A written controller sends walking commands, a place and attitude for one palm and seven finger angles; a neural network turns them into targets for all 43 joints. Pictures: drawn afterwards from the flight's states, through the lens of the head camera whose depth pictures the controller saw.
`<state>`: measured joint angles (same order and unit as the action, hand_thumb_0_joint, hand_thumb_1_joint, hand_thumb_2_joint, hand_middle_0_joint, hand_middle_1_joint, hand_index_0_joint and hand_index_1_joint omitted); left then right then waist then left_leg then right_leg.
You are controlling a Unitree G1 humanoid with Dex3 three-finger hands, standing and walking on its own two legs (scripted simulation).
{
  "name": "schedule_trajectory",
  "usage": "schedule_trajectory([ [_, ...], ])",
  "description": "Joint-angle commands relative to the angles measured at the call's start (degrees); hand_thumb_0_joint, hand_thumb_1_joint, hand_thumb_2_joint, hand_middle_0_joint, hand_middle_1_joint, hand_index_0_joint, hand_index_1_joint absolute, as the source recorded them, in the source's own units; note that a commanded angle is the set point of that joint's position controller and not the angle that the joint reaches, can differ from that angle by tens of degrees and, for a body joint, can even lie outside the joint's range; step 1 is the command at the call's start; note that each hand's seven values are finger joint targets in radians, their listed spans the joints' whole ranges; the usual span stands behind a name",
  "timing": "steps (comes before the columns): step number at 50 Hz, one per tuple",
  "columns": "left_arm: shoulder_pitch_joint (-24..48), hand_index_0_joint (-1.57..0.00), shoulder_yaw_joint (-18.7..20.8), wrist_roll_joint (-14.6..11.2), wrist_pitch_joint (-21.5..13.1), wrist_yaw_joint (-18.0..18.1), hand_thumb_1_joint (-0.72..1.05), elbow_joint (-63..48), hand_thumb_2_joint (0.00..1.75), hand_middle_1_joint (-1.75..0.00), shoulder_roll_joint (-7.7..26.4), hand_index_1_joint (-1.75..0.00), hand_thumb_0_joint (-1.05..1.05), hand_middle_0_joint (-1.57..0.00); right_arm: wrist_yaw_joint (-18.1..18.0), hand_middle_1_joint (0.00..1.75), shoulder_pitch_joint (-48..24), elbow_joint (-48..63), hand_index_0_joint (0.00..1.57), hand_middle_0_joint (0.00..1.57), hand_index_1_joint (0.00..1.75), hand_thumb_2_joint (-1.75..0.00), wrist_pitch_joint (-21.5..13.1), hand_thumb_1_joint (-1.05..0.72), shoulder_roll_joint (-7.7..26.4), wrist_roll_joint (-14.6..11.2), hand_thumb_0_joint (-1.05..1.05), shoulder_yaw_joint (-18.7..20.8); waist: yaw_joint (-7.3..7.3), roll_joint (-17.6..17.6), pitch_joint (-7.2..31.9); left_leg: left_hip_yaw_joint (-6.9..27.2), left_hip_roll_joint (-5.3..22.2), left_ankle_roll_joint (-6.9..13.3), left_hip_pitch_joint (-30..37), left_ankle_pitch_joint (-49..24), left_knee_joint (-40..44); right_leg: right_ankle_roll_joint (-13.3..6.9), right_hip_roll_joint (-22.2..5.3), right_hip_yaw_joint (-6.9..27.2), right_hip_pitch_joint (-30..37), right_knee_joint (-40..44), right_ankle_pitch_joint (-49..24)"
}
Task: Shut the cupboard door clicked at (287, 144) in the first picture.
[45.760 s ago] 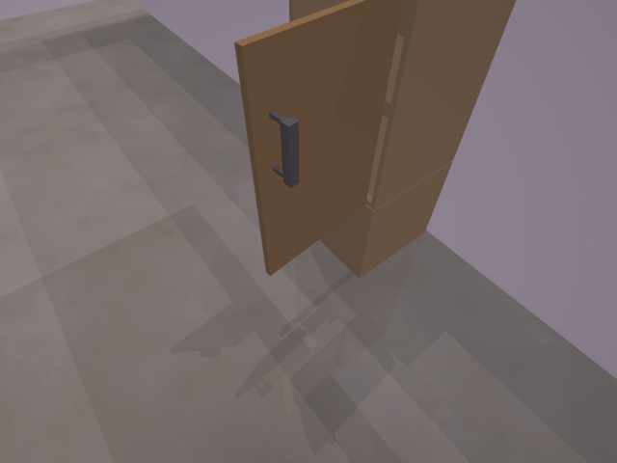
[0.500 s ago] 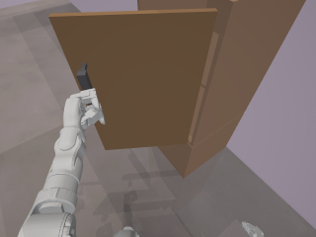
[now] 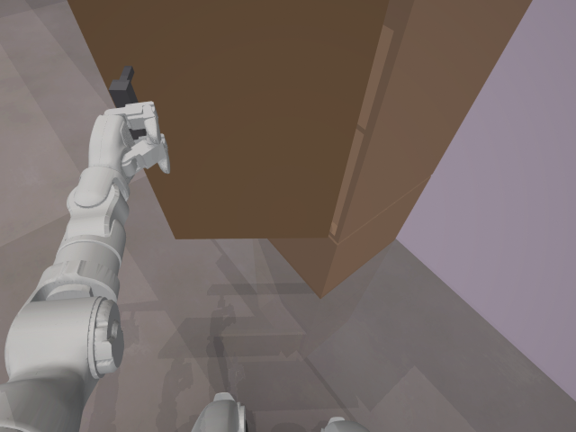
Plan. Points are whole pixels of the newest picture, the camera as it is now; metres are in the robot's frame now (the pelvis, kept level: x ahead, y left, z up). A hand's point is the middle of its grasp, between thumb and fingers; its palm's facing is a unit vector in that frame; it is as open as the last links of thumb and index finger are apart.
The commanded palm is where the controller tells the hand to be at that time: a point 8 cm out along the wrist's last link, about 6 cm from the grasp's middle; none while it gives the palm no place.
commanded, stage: push the door shut along its arc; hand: left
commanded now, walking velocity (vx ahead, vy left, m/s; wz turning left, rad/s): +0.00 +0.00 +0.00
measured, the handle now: (139, 117) +0.55 +0.21 +0.11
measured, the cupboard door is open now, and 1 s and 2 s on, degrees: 53 39 31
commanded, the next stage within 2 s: pull the fist back off the door in 1.28 s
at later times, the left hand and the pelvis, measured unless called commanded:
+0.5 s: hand (184, 116) +0.53 +0.14 +0.12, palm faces -0.15 -0.99 +0.00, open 3.1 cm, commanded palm +0.54 +0.18 +0.11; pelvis -0.01 +0.01 -0.02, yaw -1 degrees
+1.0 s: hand (207, 93) +0.59 +0.11 +0.12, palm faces -0.27 -0.96 -0.01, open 3.0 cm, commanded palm +0.60 +0.13 +0.11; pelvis +0.00 +0.01 -0.03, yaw -3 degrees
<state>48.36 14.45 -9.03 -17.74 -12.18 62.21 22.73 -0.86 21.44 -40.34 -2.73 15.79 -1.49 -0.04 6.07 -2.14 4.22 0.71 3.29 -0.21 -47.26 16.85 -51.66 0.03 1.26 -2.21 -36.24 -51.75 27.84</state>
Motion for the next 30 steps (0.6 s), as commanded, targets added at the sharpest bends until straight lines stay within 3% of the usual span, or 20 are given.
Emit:
schedule_trajectory([
  [1,33.22,-1.3,-0.94,0.22,-3.8,-1.6,0.9,-10.89,0.9,-1.5,7.75,-1.5,0.0,-1.3,-0.79,0.3,5.27,3.82,0.2,0.2,0.3,-0.9,-2.05,-0.9,9.16,0.22,0.0,3.7,3.93,-3.15,22.36,3.36,-1.01,1.89,28.5,-4.53,3.99,-0.94,1.66,0.63,-10.94,9.23,-11.22],
  [3,34.85,-1.3,0.4,0.39,-3.77,-1.54,0.9,-10.26,0.9,-1.5,9.79,-1.5,0.0,-1.3,-0.75,0.3,5.92,3.54,0.2,0.2,0.3,-0.9,-2.03,-0.9,9.63,0.32,0.0,3.67,4.15,-3.6,23.05,3.7,-0.9,1.91,28.19,-4.63,3.91,-0.99,1.7,0.52,-11.39,8.82,-10.96],
  [5,36.82,-1.3,0.22,0.51,-3.5,-1.65,0.9,-9.4,0.9,-1.5,9.73,-1.5,0.0,-1.3,-0.57,0.3,6.43,3.22,0.2,0.2,0.3,-0.9,-2.09,-0.9,9.61,0.42,0.0,3.62,4.72,-3.49,22.96,3.56,-1.0,2.04,27.3,-4.03,3.48,-0.92,1.74,0.57,-11.86,8.89,-10.59],
  [7,38.09,-1.3,2.52,1.29,-3.31,-1.37,0.9,-7.22,0.9,-1.5,13.51,-1.5,0.0,-1.3,-0.74,0.3,7.37,2.83,0.2,0.2,0.3,-0.9,-2.0,-0.9,10.27,0.58,0.0,3.49,5.1,-3.02,22.47,3.85,-0.92,2.22,25.74,-3.04,3.12,-0.97,1.85,0.73,-12.59,8.56,-9.58],
  [12,43.09,-1.3,0.59,2.67,-3.36,-2.28,0.9,-6.04,0.9,-1.5,12.93,-1.5,0.0,-1.3,-0.43,0.3,8.39,2.72,0.2,0.2,0.3,-0.9,-2.46,-0.9,10.29,0.78,0.0,3.46,6.57,-6.52,23.91,4.19,-0.83,2.17,25.89,-2.81,1.66,-1.09,1.9,0.77,-15.79,7.51,-8.79],
  [13,43.64,-1.3,1.51,2.71,-3.17,-2.55,0.9,-5.05,0.9,-1.5,14.44,-1.5,0.0,-1.3,-0.41,0.3,8.69,2.47,0.2,0.2,0.3,-0.9,-2.47,-0.9,10.56,0.72,0.0,3.42,6.73,-5.78,24.49,4.44,-0.55,2.11,25.85,-3.14,1.46,-1.07,1.94,0.69,-16.04,7.42,-8.95],
  [15,45.16,-1.3,0.73,2.56,-2.68,-3.52,0.9,-3.97,0.9,-1.5,13.85,-1.5,0.0,-1.3,-0.32,0.3,9.03,2.63,0.2,0.2,0.3,-0.9,-2.57,-0.9,10.57,0.75,0.0,3.29,7.21,-6.14,24.67,4.47,-0.57,2.09,25.11,-3.21,1.05,-1.09,2.04,0.57,-16.71,6.96,-8.86],
  [18,46.48,-1.3,1.84,2.72,-1.98,-4.32,0.9,-2.64,0.9,-1.5,15.58,-1.5,0.0,-1.3,-0.34,0.3,9.8,2.59,0.2,0.2,0.3,-0.9,-2.5,-0.9,10.87,0.86,0.0,3.17,7.5,-6.82,25.93,4.72,-0.46,2.13,25.19,-4.75,0.04,-1.21,2.09,0.42,-17.71,6.21,-9.56],
  [20,47.59,-1.3,3.52,3.03,-1.11,-4.36,0.9,-0.59,0.9,-1.5,18.15,-1.5,0.0,-1.3,-0.3,0.3,10.46,2.53,0.2,0.2,0.3,-0.9,-2.4,-0.9,11.11,0.89,0.0,2.97,7.77,-5.37,25.01,4.76,-0.35,2.28,22.92,-3.84,-0.32,-1.13,2.21,0.51,-17.64,6.05,-8.94],
  [21,48.12,-1.3,3.05,3.22,-0.8,-4.44,0.9,-0.39,0.9,-1.5,17.76,-1.5,0.0,-1.3,-0.21,0.3,10.59,2.72,0.2,0.2,0.3,-0.9,-2.42,-0.9,11.1,0.89,0.0,2.97,8.14,-5.5,25.13,4.47,-0.46,2.41,22.39,-3.74,-0.61,-1.02,2.22,0.58,-17.95,6.06,-8.98],
  [23,49.8,-1.3,4.29,4.02,-0.92,-4.56,0.9,-0.63,0.9,-1.5,20.22,-1.5,0.0,-1.3,-0.32,0.3,11.27,2.63,0.2,0.2,0.3,-0.9,-2.36,-0.9,11.22,1.09,0.0,2.85,8.26,-6.24,27.04,4.48,-0.35,2.55,22.68,-6.07,-1.56,-1.01,2.25,0.73,-17.69,5.51,-10.62],
  [25,49.83,-1.3,3.6,4.41,-0.92,-5.25,0.9,-1.19,0.9,-1.5,19.6,-1.5,0.0,-1.3,-0.1,0.3,11.75,2.86,0.2,0.2,0.3,-0.9,-2.2,-0.9,11.07,1.22,0.0,3.05,8.15,-7.38,28.84,4.39,-0.37,2.46,23.33,-7.54,-2.31,-1.11,2.43,0.75,-17.9,5.06,-11.51],
  [27,51.51,-1.3,1.83,4.3,-0.82,-5.94,0.9,-1.1,0.9,-1.5,17.69,-1.5,0.0,-1.3,-0.08,0.3,12.25,2.69,0.2,0.2,0.3,-0.9,-2.22,-0.9,10.87,1.42,0.0,2.9,9.0,-8.35,28.39,4.84,-0.38,2.5,24.23,-8.29,-2.77,-1.31,2.6,0.36,-19.37,4.65,-11.6],
  [28,52.37,-1.3,3.18,4.33,-0.47,-6.14,0.9,-0.06,0.9,-1.5,19.63,-1.5,0.0,-1.3,-0.19,0.3,12.17,2.4,0.2,0.2,0.3,-0.9,-2.15,-0.9,11.29,1.26,0.0,2.99,9.28,-7.59,28.06,4.78,-0.08,2.42,23.61,-6.83,-2.92,-1.08,2.56,0.37,-20.04,4.82,-10.63],
  [30,53.72,-1.3,2.87,4.36,0.69,-6.58,0.9,2.28,0.9,-1.5,20.01,-1.5,0.0,-1.3,-0.31,0.3,12.53,2.39,0.2,0.2,0.3,-0.9,-2.08,-0.9,11.45,1.12,0.0,2.69,10.11,-6.83,26.16,4.62,-0.11,2.66,21.23,-5.85,-3.22,-1.0,2.61,0.37,-20.7,4.74,-10.11],
])
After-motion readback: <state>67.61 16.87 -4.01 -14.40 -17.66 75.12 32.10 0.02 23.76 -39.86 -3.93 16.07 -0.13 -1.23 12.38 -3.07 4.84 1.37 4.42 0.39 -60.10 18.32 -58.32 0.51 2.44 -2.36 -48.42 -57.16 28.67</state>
